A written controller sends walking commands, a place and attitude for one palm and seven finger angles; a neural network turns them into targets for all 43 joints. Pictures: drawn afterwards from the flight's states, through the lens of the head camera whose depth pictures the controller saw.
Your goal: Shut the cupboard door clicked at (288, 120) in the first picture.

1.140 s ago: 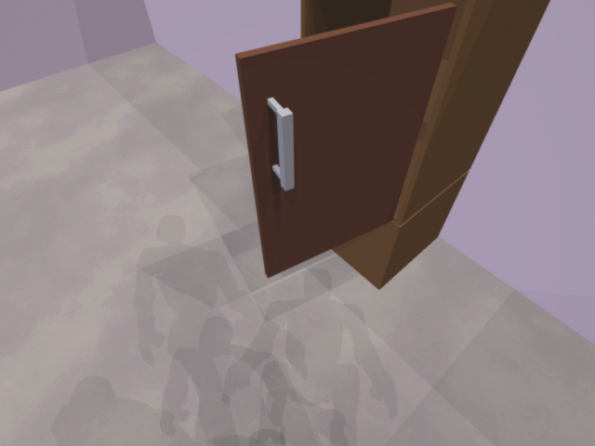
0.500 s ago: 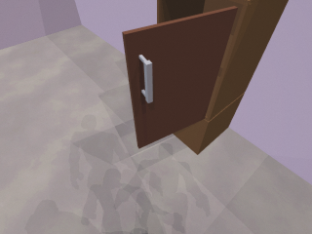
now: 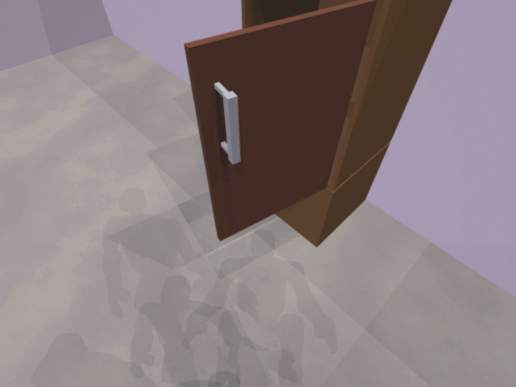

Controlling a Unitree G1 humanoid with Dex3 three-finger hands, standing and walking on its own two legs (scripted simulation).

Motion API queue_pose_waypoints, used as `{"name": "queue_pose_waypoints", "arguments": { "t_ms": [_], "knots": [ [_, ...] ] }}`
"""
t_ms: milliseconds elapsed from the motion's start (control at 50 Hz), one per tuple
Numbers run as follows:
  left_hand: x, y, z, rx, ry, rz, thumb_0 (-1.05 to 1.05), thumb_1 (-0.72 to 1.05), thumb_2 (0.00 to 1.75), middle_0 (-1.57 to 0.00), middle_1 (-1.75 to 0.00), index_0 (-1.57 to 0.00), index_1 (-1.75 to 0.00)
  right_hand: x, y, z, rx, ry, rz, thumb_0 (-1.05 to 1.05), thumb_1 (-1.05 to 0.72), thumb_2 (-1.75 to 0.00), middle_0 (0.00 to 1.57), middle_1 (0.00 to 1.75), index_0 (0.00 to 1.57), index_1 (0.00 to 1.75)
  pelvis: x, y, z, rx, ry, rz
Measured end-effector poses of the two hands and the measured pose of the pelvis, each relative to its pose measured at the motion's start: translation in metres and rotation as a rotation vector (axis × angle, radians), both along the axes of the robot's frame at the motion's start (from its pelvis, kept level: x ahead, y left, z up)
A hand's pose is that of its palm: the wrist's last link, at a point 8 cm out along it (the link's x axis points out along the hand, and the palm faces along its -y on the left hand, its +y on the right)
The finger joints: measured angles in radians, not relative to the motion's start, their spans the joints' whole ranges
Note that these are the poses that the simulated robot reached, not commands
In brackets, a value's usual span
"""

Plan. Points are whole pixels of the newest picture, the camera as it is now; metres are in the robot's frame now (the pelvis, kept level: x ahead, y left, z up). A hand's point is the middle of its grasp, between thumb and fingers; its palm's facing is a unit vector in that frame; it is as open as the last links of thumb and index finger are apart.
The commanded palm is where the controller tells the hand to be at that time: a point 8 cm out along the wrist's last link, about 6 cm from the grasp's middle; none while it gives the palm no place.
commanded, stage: walk to a spot facing it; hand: left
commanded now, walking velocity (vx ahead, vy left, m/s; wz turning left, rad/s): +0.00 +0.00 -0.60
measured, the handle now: (227, 125) +0.56 +0.10 +0.09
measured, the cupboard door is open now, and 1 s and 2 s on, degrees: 77 77 77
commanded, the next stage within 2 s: none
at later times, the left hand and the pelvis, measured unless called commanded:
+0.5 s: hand out of the picture +0.06 +0.16 -0.17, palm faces -0.22 -0.94 -0.25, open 7.4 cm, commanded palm none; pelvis -0.01 -0.03 +0.00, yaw -17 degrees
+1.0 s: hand (205, 347) +0.22 +0.12 -0.17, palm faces -0.55 -0.80 -0.25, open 7.4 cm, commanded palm none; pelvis +0.00 -0.01 -0.01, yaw -35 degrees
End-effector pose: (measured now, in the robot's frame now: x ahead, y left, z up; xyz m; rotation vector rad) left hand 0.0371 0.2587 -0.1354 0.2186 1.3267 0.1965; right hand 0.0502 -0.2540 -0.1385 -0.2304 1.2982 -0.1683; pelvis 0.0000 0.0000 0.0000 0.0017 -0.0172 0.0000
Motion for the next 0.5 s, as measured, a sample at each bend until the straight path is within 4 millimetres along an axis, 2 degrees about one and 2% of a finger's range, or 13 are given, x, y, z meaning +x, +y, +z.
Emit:
{"name": "queue_pose_waypoints", "arguments": {
  "t_ms": [140, 220, 280, 320, 400, 500],
  "knots": [
    [0.004, -0.015, -0.012, -0.028, 0.035, -0.057, 0.0, 0.9, 0.89, -0.2, -0.29, -0.2, -0.3, -0.035, 0.005, -0.014, 0.027, 0.016, -0.091, 0.0, -0.9, -0.9, 0.2, 0.3, 0.2, 0.3, -0.01, -0.004, -0.011, 0.028, -0.004, -0.081],
    [0.015, -0.03, -0.008, -0.019, 0.02, -0.083, 0.0, 0.9, 0.89, -0.2, -0.29, -0.2, -0.3, -0.054, -0.003, -0.026, 0.049, 0.043, -0.127, 0.01, -0.9, -0.9, 0.2, 0.3, 0.2, 0.3, -0.012, -0.014, -0.015, 0.024, -0.01, -0.119],
    [0.022, -0.039, -0.013, 0.004, -0.018, -0.111, 0.0, 0.9, 0.89, -0.2, -0.3, -0.2, -0.3, -0.061, -0.017, -0.04, 0.064, 0.054, -0.163, 0.01, -0.9, -0.9, 0.2, 0.3, 0.2, 0.3, -0.012, -0.027, -0.026, 0.031, 0.002, -0.149],
    [0.022, -0.045, -0.011, 0.011, -0.012, -0.122, 0.0, 0.9, 0.89, -0.2, -0.3, -0.2, -0.3, -0.06, -0.025, -0.038, 0.062, 0.054, -0.185, 0.01, -0.9, -0.9, 0.2, 0.3, 0.2, 0.3, -0.016, -0.03, -0.023, 0.02, 0.001, -0.163],
    [0.021, -0.053, -0.004, 0.008, 0.034, -0.167, 0.0, 0.9, 0.89, -0.2, -0.3, -0.2, -0.3, -0.047, -0.038, -0.019, 0.041, -0.001, -0.221, 0.01, -0.91, -0.9, 0.2, 0.3, 0.2, 0.3, -0.018, -0.033, -0.011, 0.031, 0.025, -0.219],
    [0.033, -0.055, -0.001, -0.01, 0.057, -0.237, 0.0, 0.9, 0.89, -0.2, -0.3, -0.2, -0.3, -0.028, -0.047, 0.003, 0.0, -0.104, -0.269, 0.01, -0.91, -0.9, 0.2, 0.3, 0.2, 0.3, -0.014, -0.028, -0.002, 0.044, 0.046, -0.292]
  ]
}}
